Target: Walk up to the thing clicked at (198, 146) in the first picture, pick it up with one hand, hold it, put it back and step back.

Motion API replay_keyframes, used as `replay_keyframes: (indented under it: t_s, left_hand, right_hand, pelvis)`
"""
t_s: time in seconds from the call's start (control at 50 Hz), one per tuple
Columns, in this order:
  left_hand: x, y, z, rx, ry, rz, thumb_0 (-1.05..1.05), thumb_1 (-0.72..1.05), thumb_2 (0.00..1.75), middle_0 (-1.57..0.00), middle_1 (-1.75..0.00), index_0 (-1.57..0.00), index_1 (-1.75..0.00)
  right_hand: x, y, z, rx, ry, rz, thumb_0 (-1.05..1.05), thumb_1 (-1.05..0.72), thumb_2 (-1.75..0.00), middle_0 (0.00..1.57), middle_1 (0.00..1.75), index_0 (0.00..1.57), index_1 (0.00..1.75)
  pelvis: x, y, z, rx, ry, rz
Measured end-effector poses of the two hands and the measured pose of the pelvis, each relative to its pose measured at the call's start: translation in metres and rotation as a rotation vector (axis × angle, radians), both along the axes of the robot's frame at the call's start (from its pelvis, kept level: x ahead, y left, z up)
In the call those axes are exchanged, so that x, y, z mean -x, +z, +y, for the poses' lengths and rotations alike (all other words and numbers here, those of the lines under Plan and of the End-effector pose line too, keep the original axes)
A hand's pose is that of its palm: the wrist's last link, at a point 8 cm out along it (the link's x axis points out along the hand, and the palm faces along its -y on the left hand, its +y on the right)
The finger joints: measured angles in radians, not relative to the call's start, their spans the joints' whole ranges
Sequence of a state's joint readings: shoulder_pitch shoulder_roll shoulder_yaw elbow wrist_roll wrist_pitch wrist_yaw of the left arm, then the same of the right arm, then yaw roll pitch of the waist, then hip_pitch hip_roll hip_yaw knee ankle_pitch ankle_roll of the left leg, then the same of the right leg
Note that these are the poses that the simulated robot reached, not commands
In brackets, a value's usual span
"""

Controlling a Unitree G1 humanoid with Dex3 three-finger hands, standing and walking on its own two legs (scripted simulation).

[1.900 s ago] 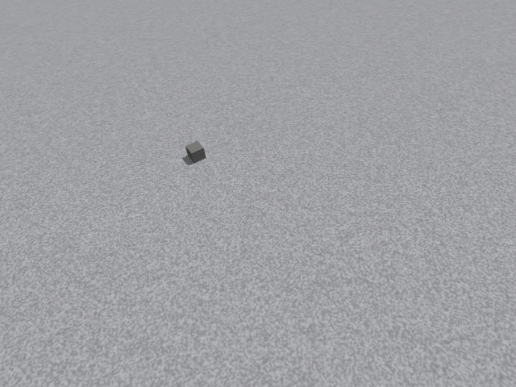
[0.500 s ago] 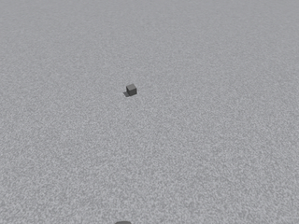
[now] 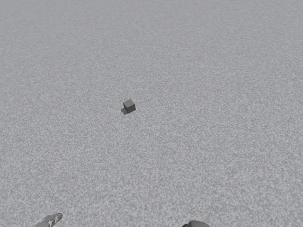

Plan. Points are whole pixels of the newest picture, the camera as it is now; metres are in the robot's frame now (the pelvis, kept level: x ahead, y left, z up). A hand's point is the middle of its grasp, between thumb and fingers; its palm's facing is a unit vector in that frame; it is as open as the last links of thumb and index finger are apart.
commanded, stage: walk up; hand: left
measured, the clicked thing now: (129, 106) +1.19 +0.23 -0.72
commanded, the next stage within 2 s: none
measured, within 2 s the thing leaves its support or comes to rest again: neither
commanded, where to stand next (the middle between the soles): +0.80 -0.02 m, yaw +2 degrees
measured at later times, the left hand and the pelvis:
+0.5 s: hand (70, 202) +0.24 +0.29 -0.15, palm faces +0.00 -0.94 -0.35, open 7.4 cm; pelvis +0.23 +0.01 +0.00, yaw +2 degrees
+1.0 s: hand (97, 129) +0.49 +0.23 -0.10, palm faces +0.02 -0.91 -0.42, open 7.4 cm; pelvis +0.44 -0.05 +0.01, yaw +2 degrees
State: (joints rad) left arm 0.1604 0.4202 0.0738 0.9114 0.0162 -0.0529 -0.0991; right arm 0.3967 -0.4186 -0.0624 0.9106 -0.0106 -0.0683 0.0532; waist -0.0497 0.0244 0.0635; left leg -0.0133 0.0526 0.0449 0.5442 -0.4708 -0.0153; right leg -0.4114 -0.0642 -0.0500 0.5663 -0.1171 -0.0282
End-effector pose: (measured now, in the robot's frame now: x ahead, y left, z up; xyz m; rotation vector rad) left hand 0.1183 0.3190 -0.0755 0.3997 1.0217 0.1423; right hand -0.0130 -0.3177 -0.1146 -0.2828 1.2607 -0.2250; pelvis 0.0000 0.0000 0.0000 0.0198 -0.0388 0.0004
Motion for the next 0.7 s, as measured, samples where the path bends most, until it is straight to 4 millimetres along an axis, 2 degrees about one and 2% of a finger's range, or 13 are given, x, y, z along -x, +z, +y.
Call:
replay_keyframes:
  t_s: [0.04,0.08,0.18,0.32,0.42,0.48,0.56,0.64,0.7]
  left_hand:
    - [-0.021,0.001,-0.009,-0.007,0.012,-0.046,0.0,0.91,0.9,-0.2,-0.3,-0.2,-0.3]
    - [-0.032,0.006,-0.017,0.001,0.031,-0.066,0.0,0.91,0.9,-0.2,-0.3,-0.2,-0.3]
    - [-0.039,0.012,-0.025,0.014,0.077,-0.008,0.0,0.91,0.9,-0.2,-0.3,-0.2,-0.3]
    - [-0.049,-0.004,-0.008,0.027,0.137,0.11,0.0,0.9,0.9,-0.21,-0.3,-0.2,-0.3]
    - [-0.075,-0.03,0.014,0.036,0.168,0.18,0.01,0.9,0.9,-0.21,-0.3,-0.2,-0.3]
    - [-0.104,-0.036,0.017,0.036,0.164,0.214,0.01,0.91,0.9,-0.2,-0.3,-0.2,-0.3]
    - [-0.156,-0.029,0.014,0.047,0.135,0.183,0.01,0.91,0.9,-0.2,-0.3,-0.2,-0.3]
    - [-0.208,-0.019,0.007,0.048,0.097,0.15,0.01,0.91,0.9,-0.2,-0.3,-0.2,-0.3]
    - [-0.249,-0.011,-0.001,0.036,0.072,0.128,0.01,0.91,0.9,-0.2,-0.3,-0.2,-0.3]
  right_hand:
    - [-0.03,-0.007,-0.007,0.0,0.017,0.005,0.01,-0.91,-0.9,0.21,0.3,0.21,0.3]
    - [-0.064,-0.005,-0.011,-0.001,0.047,-0.009,0.01,-0.91,-0.9,0.2,0.3,0.21,0.3]
    - [-0.152,0.013,-0.017,-0.002,0.116,-0.097,0.01,-0.91,-0.9,0.2,0.3,0.21,0.3]
    - [-0.254,0.036,-0.012,0.033,0.193,-0.132,0.0,-0.91,-0.9,0.2,0.3,0.21,0.3]
    - [-0.326,0.038,0.003,0.084,0.224,-0.183,0.0,-0.91,-0.9,0.2,0.3,0.21,0.3]
    - [-0.352,0.043,0.012,0.084,0.2,-0.231,0.0,-0.91,-0.9,0.2,0.3,0.21,0.3]
    - [-0.369,0.051,0.017,0.073,0.171,-0.221,0.0,-0.91,-0.9,0.2,0.3,0.21,0.3]
    - [-0.382,0.048,0.009,0.06,0.153,-0.181,0.0,-0.91,-0.9,0.21,0.3,0.21,0.3]
    - [-0.392,0.04,-0.003,0.046,0.132,-0.152,0.0,-0.9,-0.9,0.21,0.3,0.21,0.3]
  pelvis:
    - [-0.017,-0.003,-0.008,0.015,0.012,-0.007]
    - [-0.033,0.0,-0.012,0.01,0.017,-0.012]
    - [-0.077,0.014,-0.015,0.018,0.024,-0.004]
    - [-0.144,0.016,-0.01,0.034,0.036,0.015]
    - [-0.199,0.0,0.008,0.024,0.037,0.012]
    - [-0.225,0.001,0.013,0.021,0.036,0.006]
    - [-0.259,0.011,0.01,0.011,0.031,0.003]
    - [-0.291,0.015,0.004,0.004,0.025,0.004]
    - [-0.317,0.014,-0.004,-0.004,0.022,0.003]
